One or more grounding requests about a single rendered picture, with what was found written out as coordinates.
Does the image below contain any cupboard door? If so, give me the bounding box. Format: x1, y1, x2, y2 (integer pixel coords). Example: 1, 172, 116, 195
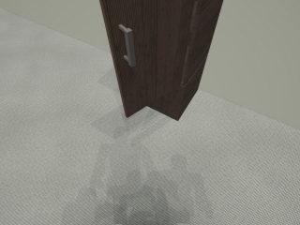
99, 0, 195, 118

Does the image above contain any handle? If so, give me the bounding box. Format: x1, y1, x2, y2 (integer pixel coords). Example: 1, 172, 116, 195
118, 24, 136, 67

